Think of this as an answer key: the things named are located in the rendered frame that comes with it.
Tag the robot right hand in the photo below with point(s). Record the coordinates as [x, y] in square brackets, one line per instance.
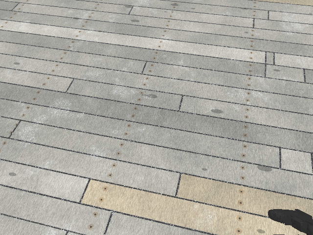
[298, 219]

